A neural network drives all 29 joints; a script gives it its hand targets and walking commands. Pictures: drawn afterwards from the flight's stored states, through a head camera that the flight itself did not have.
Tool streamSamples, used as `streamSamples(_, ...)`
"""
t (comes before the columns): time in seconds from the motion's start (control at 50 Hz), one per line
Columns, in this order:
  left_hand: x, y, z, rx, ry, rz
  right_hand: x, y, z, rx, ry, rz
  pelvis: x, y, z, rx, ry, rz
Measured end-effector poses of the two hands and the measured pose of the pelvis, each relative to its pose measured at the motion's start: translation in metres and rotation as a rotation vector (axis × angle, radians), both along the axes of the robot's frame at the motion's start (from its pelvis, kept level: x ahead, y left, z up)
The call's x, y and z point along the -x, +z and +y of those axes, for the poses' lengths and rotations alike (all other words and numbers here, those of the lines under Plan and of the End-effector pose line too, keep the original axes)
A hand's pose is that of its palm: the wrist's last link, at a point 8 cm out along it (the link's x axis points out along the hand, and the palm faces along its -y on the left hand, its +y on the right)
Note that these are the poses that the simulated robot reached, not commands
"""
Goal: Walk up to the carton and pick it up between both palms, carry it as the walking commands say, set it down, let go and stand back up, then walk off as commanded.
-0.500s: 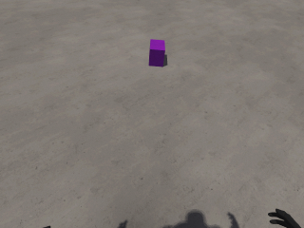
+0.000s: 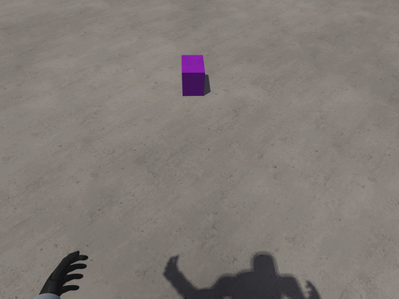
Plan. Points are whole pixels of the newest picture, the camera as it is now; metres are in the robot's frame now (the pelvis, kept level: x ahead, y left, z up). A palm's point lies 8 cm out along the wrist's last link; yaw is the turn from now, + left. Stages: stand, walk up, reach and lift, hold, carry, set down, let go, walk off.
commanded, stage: walk up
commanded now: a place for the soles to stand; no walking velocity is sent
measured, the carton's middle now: (192, 75) +1.77 +0.04 -0.65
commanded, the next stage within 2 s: none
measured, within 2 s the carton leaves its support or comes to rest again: neither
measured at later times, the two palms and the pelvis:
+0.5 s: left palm (60, 187) +0.41 +0.37 -0.07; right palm (340, 211) +0.33 -0.31 -0.05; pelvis +0.28 +0.05 +0.01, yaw +0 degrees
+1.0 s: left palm (82, 145) +0.57 +0.38 -0.11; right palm (303, 118) +0.64 -0.31 -0.05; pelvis +0.52 +0.04 -0.01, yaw +2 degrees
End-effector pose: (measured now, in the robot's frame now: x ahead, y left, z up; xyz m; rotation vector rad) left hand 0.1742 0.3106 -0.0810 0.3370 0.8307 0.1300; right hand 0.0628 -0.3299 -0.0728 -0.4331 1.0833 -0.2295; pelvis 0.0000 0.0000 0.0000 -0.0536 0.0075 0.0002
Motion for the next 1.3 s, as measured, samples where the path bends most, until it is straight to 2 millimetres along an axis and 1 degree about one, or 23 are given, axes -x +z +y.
streamSamples(0.08,0.016,-0.002,0.025,-0.021,0.095,0.092,-0.094,0.011,0.015,-0.013,0.094,-0.067,-0.049,0.006,0.009,0.02,0.033,-0.016)
streamSamples(0.14,0.016,-0.006,0.047,-0.031,0.144,0.133,-0.157,0.019,0.027,-0.009,0.156,-0.102,-0.087,0.005,0.019,0.017,0.055,-0.027)
streamSamples(0.2,-0.001,-0.017,0.069,-0.036,0.169,0.148,-0.213,0.022,0.036,0.027,0.196,-0.14,-0.129,-0.005,0.034,0.004,0.065,-0.035)
streamSamples(0.22,-0.01,-0.022,0.076,-0.039,0.17,0.151,-0.228,0.022,0.037,0.043,0.199,-0.156,-0.142,-0.011,0.039,-0.008,0.061,-0.033)
streamSamples(0.26,-0.034,-0.029,0.082,-0.035,0.164,0.167,-0.251,0.023,0.039,0.06,0.184,-0.185,-0.164,-0.015,0.047,-0.032,0.045,-0.028)
streamSamples(0.32,-0.081,-0.027,0.08,-0.031,0.11,0.174,-0.266,0.029,0.04,0.057,0.134,-0.201,-0.19,-0.009,0.05,-0.05,0.026,-0.034)
streamSamples(0.42,-0.165,-0.008,0.072,-0.026,0.034,0.147,-0.264,0.03,0.032,0.05,0.039,-0.125,-0.236,0.005,0.05,-0.066,0.015,-0.036)
streamSamples(0.48,-0.214,0.005,0.065,-0.031,-0.002,0.129,-0.264,0.025,0.024,0.037,-0.01,-0.064,-0.267,0.01,0.047,-0.064,0.005,-0.032)
streamSamples(0.52,-0.248,0.013,0.059,-0.044,-0.023,0.114,-0.269,0.018,0.017,0.025,-0.035,-0.034,-0.289,0.011,0.043,-0.064,-0.001,-0.03)
streamSamples(0.58,-0.298,0.021,0.05,-0.075,-0.041,0.078,-0.287,0.004,0.006,0.0,-0.059,-0.002,-0.324,0.005,0.032,-0.065,-0.001,-0.026)
streamSamples(0.64,-0.34,0.02,0.044,-0.112,-0.025,0.024,-0.322,-0.016,-0.005,-0.015,-0.045,0.015,-0.358,-0.009,0.018,-0.056,0.003,-0.011)
streamSamples(0.7,-0.355,0.021,0.038,-0.108,0.011,0.018,-0.373,-0.021,0.001,-0.033,0.005,0.003,-0.382,-0.007,0.014,-0.033,0.002,-0.016)
streamSamples(0.76,-0.354,0.022,0.041,-0.098,0.066,0.055,-0.428,-0.015,0.011,-0.051,0.059,-0.034,-0.408,0.0,0.014,-0.022,0.012,-0.015)
streamSamples(0.82,-0.351,0.018,0.051,-0.097,0.112,0.094,-0.476,-0.006,0.019,-0.047,0.117,-0.049,-0.434,0.004,0.016,-0.018,0.028,-0.016)
streamSamples(0.88,-0.35,0.007,0.063,-0.082,0.149,0.143,-0.522,0.006,0.026,-0.023,0.159,-0.064,-0.462,0.004,0.022,-0.017,0.034,-0.02)
streamSamples(0.94,-0.365,-0.012,0.073,-0.062,0.16,0.176,-0.56,0.013,0.026,0.034,0.178,-0.104,-0.493,-0.006,0.032,-0.024,0.036,-0.024)
streamSamples(0.98,-0.384,-0.022,0.07,-0.045,0.153,0.194,-0.574,0.019,0.022,0.062,0.155,-0.126,-0.51,-0.008,0.036,-0.043,0.031,-0.028)
streamSamples(1.02,-0.409,-0.025,0.063,-0.029,0.12,0.201,-0.582,0.027,0.019,0.071,0.116,-0.14,-0.526,-0.005,0.036,-0.051,0.026,-0.037)
streamSamples(1.08,-0.453,-0.021,0.052,-0.006,0.077,0.182,-0.589,0.037,0.012,0.08,0.076,-0.129,-0.55,0.003,0.033,-0.052,0.021,-0.038)
streamSamples(1.14,-0.497,-0.012,0.043,-0.003,0.037,0.167,-0.591,0.038,0.003,0.076,0.035,-0.097,-0.574,0.009,0.028,-0.055,0.018,-0.038)
streamSamples(1.22,-0.555,0.004,0.034,-0.032,0.002,0.141,-0.599,0.027,-0.013,0.05,-0.015,-0.046,-0.611,0.011,0.018,-0.06,0.013,-0.037)
streamSamples(1.26,-0.584,0.011,0.029,-0.058,-0.005,0.119,-0.609,0.016,-0.02,0.028,-0.025,-0.025,-0.631,0.008,0.009,-0.061,0.015,-0.035)
streamSamples(1.3,-0.611,0.015,0.027,-0.097,0.001,0.077,-0.626,-0.001,-0.028,0.009,-0.019,-0.006,-0.653,-0.002,-0.002,-0.067,0.024,-0.028)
